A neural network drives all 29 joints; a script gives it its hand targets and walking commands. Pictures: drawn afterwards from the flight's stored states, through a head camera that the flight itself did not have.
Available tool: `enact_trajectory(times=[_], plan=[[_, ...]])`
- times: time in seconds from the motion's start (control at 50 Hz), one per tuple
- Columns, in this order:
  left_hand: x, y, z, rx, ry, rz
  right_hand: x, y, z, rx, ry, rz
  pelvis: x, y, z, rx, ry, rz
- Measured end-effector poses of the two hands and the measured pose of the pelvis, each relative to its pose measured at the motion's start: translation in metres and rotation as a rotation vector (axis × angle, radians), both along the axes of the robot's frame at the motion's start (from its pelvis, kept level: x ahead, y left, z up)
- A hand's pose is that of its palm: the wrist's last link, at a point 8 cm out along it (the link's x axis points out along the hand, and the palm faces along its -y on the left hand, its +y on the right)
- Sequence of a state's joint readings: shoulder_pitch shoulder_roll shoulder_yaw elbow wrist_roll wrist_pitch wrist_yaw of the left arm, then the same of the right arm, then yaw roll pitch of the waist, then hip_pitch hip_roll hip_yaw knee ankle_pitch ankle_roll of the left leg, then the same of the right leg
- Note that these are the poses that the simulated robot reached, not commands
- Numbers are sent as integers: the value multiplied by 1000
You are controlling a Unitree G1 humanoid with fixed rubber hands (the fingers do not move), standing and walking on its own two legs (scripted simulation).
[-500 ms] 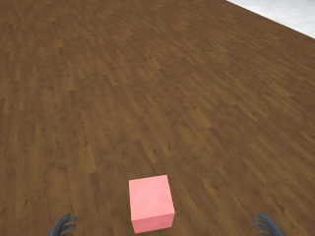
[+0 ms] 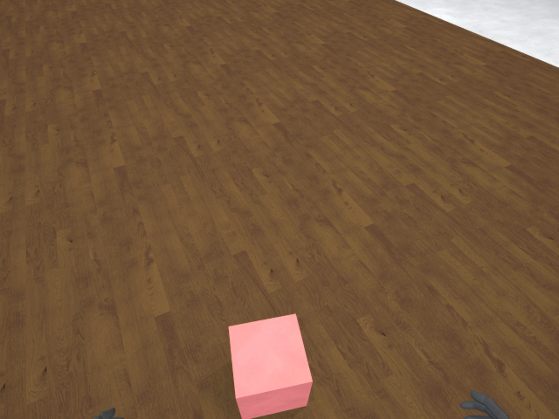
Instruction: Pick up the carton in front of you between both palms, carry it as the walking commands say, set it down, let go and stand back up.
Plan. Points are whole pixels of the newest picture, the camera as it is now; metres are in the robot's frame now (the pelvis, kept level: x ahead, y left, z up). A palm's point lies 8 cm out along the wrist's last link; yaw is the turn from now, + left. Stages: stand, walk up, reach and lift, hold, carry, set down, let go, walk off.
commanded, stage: stand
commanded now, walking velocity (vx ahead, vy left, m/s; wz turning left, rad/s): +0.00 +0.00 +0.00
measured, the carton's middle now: (268, 367) +0.42 +0.04 -0.65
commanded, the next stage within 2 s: none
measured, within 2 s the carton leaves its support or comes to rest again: neither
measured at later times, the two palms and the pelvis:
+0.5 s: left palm out of the picture +0.08 +0.29 -0.10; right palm out of the picture +0.09 -0.32 -0.09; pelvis -0.01 -0.01 +0.01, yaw +1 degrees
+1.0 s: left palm out of the picture +0.06 +0.30 -0.10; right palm out of the picture +0.07 -0.32 -0.09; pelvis -0.02 -0.01 +0.01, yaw +1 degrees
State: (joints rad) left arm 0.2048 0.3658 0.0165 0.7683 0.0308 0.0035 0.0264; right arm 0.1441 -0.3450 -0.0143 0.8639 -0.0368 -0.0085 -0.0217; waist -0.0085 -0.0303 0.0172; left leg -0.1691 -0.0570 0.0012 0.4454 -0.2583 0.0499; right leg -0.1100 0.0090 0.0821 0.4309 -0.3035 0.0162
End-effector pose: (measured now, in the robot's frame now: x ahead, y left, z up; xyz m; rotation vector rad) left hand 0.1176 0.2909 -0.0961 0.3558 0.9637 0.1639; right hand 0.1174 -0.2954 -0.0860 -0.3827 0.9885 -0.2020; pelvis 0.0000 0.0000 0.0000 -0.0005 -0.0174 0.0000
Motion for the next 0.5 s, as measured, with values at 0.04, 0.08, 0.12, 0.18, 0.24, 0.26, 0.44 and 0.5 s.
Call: enact_trajectory(times=[0.04,0.08,0.12,0.18,0.24,0.26,0.44,0.5], plan=[[-1,-1,0,-1,3,6,-2,-3,-1,0,11,-3,0,-1,1,0,-3,1],[-3,-2,0,-1,8,9,-4,-5,-1,3,17,-10,-1,-3,1,1,-5,4],[-6,-4,-1,-1,13,15,-5,-8,-1,0,24,-10,-2,-4,2,0,-7,8],[-10,-7,-4,-9,29,14,-6,-11,0,-3,30,-14,-3,-6,3,-1,-7,10],[-15,-10,-6,-14,42,17,-8,-13,0,-1,39,-16,-4,-9,3,-2,-10,10],[-16,-10,-6,-14,46,19,-8,-14,0,-2,41,-17,-5,-9,4,-3,-12,11],[-33,-6,-8,-9,80,37,-22,-20,-2,-9,80,-20,-10,-12,5,-6,-18,13],[-39,-3,-8,-2,94,46,-27,-23,-2,-14,97,-22,-12,-12,5,-7,-19,14]])
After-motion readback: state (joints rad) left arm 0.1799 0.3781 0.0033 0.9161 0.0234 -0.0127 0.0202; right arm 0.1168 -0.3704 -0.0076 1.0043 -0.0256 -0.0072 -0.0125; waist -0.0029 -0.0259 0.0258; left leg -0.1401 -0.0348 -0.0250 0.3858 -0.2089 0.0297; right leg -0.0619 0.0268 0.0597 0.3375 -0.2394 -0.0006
